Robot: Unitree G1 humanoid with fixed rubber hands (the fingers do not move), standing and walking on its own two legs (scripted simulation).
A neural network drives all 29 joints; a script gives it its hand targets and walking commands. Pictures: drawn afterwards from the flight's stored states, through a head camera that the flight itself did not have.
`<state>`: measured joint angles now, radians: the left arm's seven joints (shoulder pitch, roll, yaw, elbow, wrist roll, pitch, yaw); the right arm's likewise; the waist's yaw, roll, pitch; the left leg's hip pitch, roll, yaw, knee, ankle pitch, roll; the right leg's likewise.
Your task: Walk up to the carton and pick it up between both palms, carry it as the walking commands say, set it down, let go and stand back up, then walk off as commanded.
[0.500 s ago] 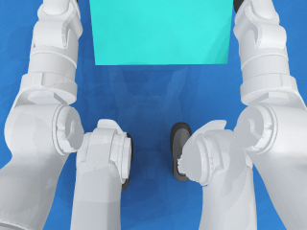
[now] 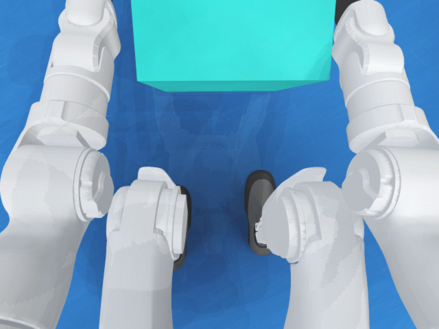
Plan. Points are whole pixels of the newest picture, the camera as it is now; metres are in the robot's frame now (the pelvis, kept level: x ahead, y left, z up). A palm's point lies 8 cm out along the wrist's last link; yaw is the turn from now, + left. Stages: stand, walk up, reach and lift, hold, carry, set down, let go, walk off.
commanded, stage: set down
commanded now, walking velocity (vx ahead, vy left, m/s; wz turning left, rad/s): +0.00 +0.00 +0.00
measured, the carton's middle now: out of the picture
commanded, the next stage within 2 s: let go in 1.66 s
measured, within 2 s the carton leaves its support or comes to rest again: neither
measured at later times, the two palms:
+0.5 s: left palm out of the picture +0.56 +0.17 -0.12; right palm (374, 8) +0.53 -0.20 -0.13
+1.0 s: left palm out of the picture +0.54 +0.18 +0.02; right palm out of the picture +0.52 -0.21 +0.01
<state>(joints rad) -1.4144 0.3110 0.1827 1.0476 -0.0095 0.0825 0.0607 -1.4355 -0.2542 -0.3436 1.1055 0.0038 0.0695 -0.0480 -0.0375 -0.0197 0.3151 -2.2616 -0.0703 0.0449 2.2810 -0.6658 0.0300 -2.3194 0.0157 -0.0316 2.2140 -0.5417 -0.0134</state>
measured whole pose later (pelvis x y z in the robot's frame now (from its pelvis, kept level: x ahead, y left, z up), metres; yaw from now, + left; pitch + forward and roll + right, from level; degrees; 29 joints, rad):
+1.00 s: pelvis -0.04 -0.01 +0.13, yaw +0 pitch +27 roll +1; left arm -1.46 0.48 0.11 0.83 -0.20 0.31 0.08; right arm -1.39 -0.38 -0.18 0.72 0.21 0.32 -0.16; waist -0.03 0.00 0.53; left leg -1.79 -0.07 0.01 1.87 -0.55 0.01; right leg -1.84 0.03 -0.02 1.82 -0.45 -0.02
